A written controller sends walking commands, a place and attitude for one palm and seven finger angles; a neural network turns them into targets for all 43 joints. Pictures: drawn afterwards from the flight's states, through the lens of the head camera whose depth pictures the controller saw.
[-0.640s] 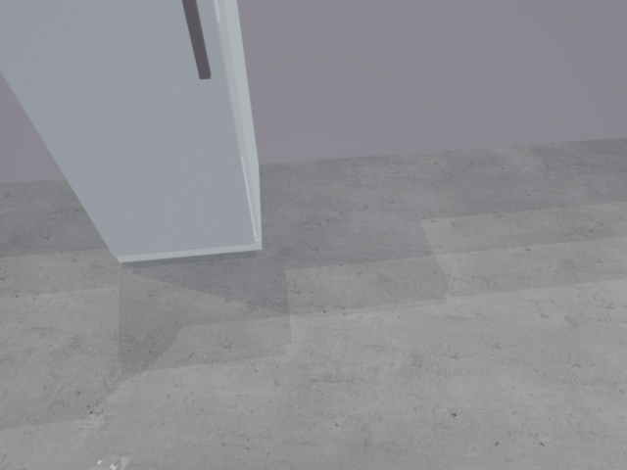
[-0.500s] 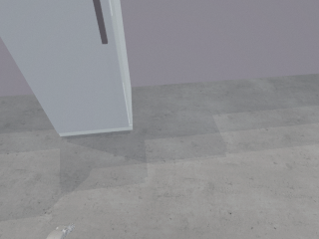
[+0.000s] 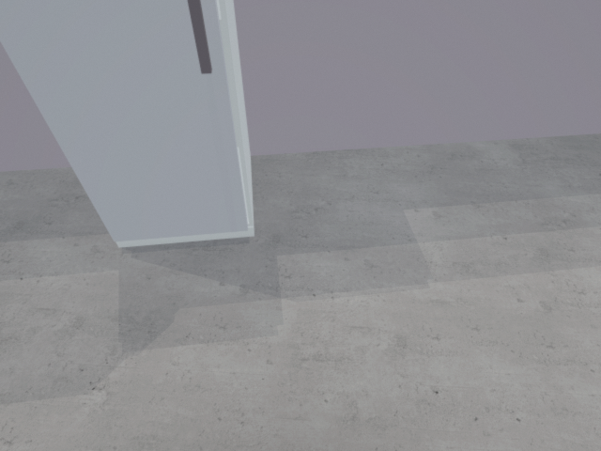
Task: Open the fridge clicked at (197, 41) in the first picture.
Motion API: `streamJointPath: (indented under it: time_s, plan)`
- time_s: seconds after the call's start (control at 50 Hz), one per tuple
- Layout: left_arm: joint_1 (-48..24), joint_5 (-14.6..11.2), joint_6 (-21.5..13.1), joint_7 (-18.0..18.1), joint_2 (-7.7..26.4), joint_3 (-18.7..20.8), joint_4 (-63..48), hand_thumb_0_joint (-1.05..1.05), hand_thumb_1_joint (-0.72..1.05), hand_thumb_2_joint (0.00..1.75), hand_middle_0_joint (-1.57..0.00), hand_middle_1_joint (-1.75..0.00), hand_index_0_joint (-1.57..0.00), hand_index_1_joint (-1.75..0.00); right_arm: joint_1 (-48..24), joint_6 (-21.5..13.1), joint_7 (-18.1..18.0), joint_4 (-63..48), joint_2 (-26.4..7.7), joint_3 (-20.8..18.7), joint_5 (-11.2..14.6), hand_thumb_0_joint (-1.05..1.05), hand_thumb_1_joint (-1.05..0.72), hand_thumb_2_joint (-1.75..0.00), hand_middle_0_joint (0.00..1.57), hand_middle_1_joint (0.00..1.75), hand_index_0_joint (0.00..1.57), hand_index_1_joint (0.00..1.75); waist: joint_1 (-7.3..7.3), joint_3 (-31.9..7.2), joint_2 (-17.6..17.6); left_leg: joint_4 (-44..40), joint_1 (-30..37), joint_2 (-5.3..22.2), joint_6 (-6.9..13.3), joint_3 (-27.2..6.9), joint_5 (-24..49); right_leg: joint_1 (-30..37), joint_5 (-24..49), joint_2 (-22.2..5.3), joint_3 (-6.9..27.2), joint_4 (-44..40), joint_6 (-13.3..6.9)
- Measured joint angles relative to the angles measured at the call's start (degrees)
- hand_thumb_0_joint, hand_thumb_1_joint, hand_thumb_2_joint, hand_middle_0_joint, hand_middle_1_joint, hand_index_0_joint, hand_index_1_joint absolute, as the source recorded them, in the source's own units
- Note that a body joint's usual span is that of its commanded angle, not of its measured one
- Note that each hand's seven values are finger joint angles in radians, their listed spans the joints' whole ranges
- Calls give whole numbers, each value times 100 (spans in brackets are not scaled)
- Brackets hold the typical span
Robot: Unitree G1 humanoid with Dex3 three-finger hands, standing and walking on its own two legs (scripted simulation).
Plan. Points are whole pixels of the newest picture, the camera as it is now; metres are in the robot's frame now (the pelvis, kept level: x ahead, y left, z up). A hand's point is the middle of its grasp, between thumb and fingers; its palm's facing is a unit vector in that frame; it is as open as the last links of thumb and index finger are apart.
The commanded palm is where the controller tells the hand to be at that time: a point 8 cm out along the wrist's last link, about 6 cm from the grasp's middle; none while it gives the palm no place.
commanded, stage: stand and wait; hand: right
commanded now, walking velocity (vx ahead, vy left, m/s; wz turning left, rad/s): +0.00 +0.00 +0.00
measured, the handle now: out of the picture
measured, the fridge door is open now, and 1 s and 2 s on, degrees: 0 0 0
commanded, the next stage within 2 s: look at it before walking up in 0.26 s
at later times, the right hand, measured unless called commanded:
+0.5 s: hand out of the picture +0.09 -0.23 -0.15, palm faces -0.04 +0.94 -0.33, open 7.4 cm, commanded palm none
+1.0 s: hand out of the picture +0.09 -0.24 -0.15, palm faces -0.04 +0.94 -0.34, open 7.4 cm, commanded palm none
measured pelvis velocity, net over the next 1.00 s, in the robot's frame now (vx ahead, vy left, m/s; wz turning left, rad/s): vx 0.01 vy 0.01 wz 0.00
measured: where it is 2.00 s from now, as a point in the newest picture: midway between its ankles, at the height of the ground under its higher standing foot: outside the picture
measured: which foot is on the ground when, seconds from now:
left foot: down 0.00-1.00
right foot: down 0.00-1.00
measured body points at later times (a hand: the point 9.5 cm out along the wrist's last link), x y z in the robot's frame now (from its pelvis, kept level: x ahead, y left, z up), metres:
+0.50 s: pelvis +0.00 +0.01 +0.00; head +0.01 +0.01 +0.45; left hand +0.08 +0.31 -0.13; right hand +0.09 -0.28 -0.13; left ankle +0.01 +0.13 -0.74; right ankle +0.00 -0.11 -0.74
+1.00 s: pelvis +0.01 +0.01 +0.00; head +0.02 +0.01 +0.45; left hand +0.10 +0.31 -0.13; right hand +0.09 -0.29 -0.13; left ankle +0.01 +0.13 -0.74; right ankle +0.00 -0.11 -0.74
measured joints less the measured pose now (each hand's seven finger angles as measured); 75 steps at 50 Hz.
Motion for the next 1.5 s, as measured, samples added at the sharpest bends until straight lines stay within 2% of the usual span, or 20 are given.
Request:
streamJointPath:
  time_s: [0.4, 1.08, 1.24, 1.28, 1.32, 1.36, 1.38, 1.4, 1.44, 1.5]
  plan:
    - [-54, -2, -38, -12, -51, -34, 89, 1, 90, 90, -20, -30, -20, -30, -172, -51, 8, 6, 56, 10, 0, 1, -90, -90, 21, 30, 20, 30, 24, -6, -16, -60, -47, -70, 74, 23, 33, -25, 55, -71, 23, -104, 80]
    - [-194, -4, -35, 37, -37, -36, 47, 1, 90, 90, -20, -30, -20, -30, -148, -18, -4, 14, 24, -28, 2, 1, -90, -90, 21, 30, 20, 30, -53, 16, -13, -182, 102, -123, 102, -30, 9, 168, 18, -125, -33, -256, 115]
    - [-112, 18, 106, 133, -410, 73, -465, 1, 90, 90, -20, -30, -20, -30, 146, 277, -11, -394, 271, -146, -23, 1, -90, -90, 20, 30, 20, 30, -99, 114, 66, 753, -580, -281, 117, -446, -278, -229, -366, -256, -475, 467, 138]
    - [-67, 21, 123, 127, -525, 98, -575, 1, 90, 90, -20, -30, -20, -30, 213, 327, 22, -507, 347, -178, -28, 1, -90, -90, 20, 30, 20, 30, -126, 194, 116, 1332, -877, -257, 113, -351, -492, -300, -470, -285, -636, 665, 139]
    - [-12, 35, 138, 121, -608, 126, -647, 1, 90, 90, -20, -30, -20, -30, 280, 372, 52, -603, 456, -225, -29, 1, -90, -90, 20, 30, 20, 30, -146, 278, 92, 1948, -1073, -209, 96, -136, -1011, -335, -589, -362, -773, 874, 163]
    - [59, 51, 178, 111, -632, 156, -694, 1, 90, 90, -20, -30, -20, -30, 384, 352, 89, -718, 583, -260, -37, 1, -90, -90, 20, 30, 20, 30, -179, 318, -21, 1881, -994, -154, 90, 89, -936, -433, -768, -506, -856, 1207, 238]
    - [97, 42, 214, 100, -635, 173, -719, 1, 90, 90, -20, -30, -20, -30, 459, 296, 99, -786, 622, -266, -55, 1, -90, -90, 20, 30, 20, 30, -187, 297, -71, 1668, -933, -171, 162, 132, -787, -606, -897, -596, -873, 1538, 266]
    - [95, 29, 264, 97, -630, 201, -729, 1, 90, 90, -20, -30, -20, -30, 490, 242, 84, -818, 680, -263, -67, 1, -90, -90, 20, 30, 20, 30, -175, 312, -151, 1743, -1012, -249, 279, 170, -805, -864, -1200, -630, -717, 2059, 307]
    - [74, 9, 360, 105, -627, 246, -727, 1, 90, 90, -20, -30, -20, -30, 530, 206, 40, -864, 799, -248, -66, 0, -90, -90, 20, 30, 20, 30, -176, 365, -234, 1719, -1057, -352, 456, 183, -797, -1356, -1498, -497, -291, 3109, 329]
    - [23, 20, 365, 83, -641, 275, -742, 1, 90, 90, -20, -30, -20, -30, 594, 217, 11, -878, 911, -238, -47, 0, -90, -90, 21, 30, 20, 30, -193, 403, -218, 1223, -961, -452, 515, 57, -467, -1805, -1123, -385, -60, 3887, 384]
